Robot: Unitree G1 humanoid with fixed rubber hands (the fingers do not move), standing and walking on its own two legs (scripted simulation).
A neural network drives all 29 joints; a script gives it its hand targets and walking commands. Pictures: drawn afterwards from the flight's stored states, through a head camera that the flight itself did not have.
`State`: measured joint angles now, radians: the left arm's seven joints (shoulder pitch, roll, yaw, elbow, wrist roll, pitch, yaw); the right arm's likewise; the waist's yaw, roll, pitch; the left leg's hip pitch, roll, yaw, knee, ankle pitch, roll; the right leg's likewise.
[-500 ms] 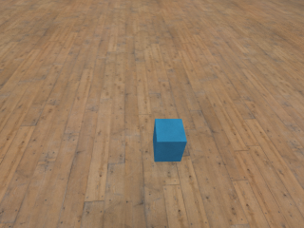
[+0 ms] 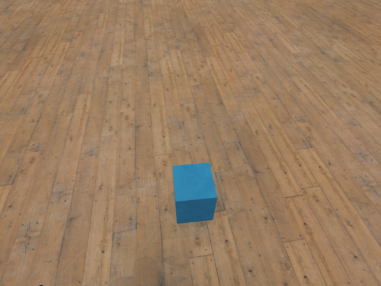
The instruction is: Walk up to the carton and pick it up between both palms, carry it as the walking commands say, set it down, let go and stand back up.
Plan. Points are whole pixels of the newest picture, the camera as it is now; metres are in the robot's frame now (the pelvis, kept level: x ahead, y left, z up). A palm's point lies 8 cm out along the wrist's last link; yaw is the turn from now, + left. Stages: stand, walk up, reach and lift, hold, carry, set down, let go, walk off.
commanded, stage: walk up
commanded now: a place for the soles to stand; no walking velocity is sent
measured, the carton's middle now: (193, 193) +0.71 -0.01 -0.64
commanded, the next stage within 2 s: none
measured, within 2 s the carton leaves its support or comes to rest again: neither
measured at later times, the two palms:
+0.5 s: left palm (76, 236) +0.26 +0.27 -0.07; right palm (373, 272) +0.20 -0.40 -0.10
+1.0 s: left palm (77, 233) +0.28 +0.28 -0.09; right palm (333, 207) +0.35 -0.36 -0.08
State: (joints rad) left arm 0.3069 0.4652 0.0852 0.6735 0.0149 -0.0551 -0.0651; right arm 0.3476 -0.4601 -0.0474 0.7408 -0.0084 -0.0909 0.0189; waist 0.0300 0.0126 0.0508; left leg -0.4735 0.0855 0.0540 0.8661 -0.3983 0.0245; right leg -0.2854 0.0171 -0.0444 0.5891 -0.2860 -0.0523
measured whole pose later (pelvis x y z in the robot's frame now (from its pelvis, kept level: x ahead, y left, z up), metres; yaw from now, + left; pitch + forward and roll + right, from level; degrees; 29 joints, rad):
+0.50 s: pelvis +0.14 -0.06 -0.01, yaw +1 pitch -2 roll +0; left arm 0.24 0.46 0.07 0.71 0.02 -0.07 -0.02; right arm 0.37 -0.48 -0.06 0.73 0.00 -0.04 -0.01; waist -0.02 0.02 0.06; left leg -0.42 0.03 -0.04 1.02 -0.51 0.02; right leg -0.42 -0.04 -0.04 0.71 -0.27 -0.02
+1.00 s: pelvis +0.19 -0.05 +0.00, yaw +5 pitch -2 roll +0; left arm 0.11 0.44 0.01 0.93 0.00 -0.05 0.01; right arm 0.09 -0.45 -0.02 0.93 0.00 -0.02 0.02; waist 0.02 0.00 0.05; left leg -0.29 0.01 -0.02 0.65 -0.32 -0.01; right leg -0.28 -0.06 -0.08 0.63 -0.31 0.01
